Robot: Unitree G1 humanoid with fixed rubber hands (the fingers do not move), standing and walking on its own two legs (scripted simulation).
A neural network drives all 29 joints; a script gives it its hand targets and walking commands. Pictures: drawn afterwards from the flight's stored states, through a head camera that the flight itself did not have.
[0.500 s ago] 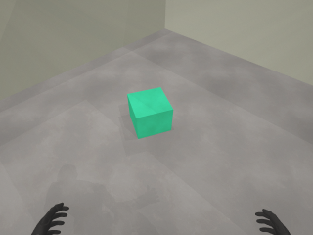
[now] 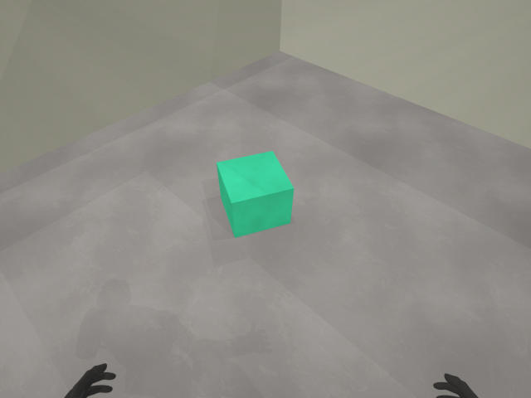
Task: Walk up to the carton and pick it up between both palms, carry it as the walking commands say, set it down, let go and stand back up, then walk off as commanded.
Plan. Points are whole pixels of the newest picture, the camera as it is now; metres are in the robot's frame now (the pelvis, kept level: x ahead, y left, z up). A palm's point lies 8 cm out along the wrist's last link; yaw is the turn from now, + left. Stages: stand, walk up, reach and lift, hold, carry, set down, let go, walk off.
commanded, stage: stand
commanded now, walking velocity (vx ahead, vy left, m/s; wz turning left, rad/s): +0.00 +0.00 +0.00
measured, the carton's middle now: (254, 193) +1.14 +0.09 -0.64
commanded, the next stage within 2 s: walk up in 0.72 s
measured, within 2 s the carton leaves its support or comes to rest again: neither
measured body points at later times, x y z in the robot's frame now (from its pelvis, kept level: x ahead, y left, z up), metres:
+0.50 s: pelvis +0.00 +0.00 +0.01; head +0.00 +0.00 +0.46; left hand +0.12 +0.31 -0.10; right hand +0.12 -0.31 -0.10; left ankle +0.01 +0.12 -0.73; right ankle +0.01 -0.12 -0.73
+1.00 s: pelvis +0.01 +0.00 +0.01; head +0.01 +0.00 +0.46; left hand +0.11 +0.33 -0.09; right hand +0.12 -0.33 -0.09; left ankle +0.00 +0.12 -0.73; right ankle +0.00 -0.12 -0.73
